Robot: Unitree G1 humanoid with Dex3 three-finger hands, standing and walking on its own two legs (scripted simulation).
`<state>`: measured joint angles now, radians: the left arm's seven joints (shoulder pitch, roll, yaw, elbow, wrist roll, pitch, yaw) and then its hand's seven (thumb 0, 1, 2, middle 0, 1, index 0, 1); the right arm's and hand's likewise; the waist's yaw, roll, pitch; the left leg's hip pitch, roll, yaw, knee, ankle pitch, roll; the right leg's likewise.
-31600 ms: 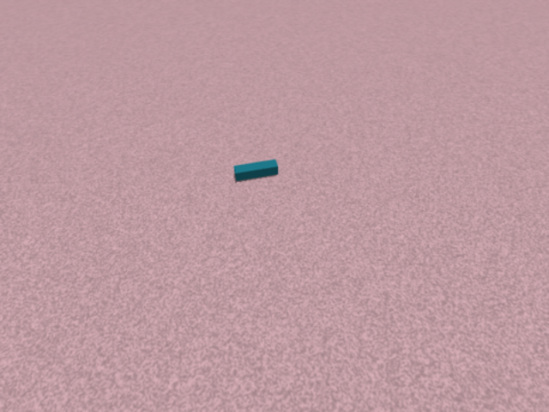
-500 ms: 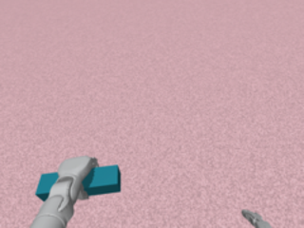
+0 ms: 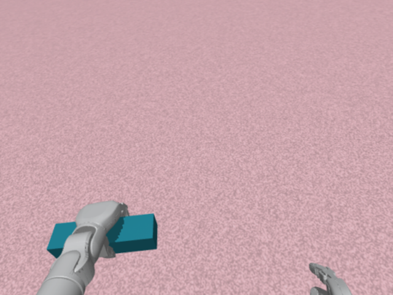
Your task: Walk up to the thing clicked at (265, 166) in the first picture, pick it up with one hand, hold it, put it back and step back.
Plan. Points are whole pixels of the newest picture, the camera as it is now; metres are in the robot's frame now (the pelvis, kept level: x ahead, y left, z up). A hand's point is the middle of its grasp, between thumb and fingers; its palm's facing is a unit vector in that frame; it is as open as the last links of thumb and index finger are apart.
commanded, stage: hold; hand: left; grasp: from above
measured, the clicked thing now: (106, 236) +0.30 +0.23 -0.07
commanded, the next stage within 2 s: crouch in 0.48 s
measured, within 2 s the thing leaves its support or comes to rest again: neither
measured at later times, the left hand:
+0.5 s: hand (106, 230) +0.30 +0.22 -0.05, palm faces -0.47 -0.08 -0.88, open 9.2 cm
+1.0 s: hand (112, 248) +0.29 +0.23 -0.12, palm faces -0.51 -0.03 -0.86, open 9.2 cm
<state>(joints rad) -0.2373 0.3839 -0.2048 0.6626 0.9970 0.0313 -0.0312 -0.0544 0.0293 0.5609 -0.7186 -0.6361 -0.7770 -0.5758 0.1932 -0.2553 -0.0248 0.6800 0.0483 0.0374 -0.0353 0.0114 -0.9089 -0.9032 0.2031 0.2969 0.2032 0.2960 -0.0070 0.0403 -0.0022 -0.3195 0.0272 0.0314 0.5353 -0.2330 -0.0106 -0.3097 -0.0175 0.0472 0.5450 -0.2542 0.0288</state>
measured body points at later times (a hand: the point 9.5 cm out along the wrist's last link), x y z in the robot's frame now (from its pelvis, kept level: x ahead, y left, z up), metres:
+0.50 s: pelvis +0.01 +0.00 +0.00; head +0.02 -0.02 +0.45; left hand +0.32 +0.23 +0.00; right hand +0.15 -0.26 -0.11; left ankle +0.03 +0.13 -0.73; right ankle +0.02 -0.14 -0.73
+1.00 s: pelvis +0.00 +0.00 -0.02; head +0.06 +0.00 +0.43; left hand +0.31 +0.23 -0.07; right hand +0.12 -0.27 -0.13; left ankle +0.03 +0.13 -0.73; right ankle +0.02 -0.14 -0.73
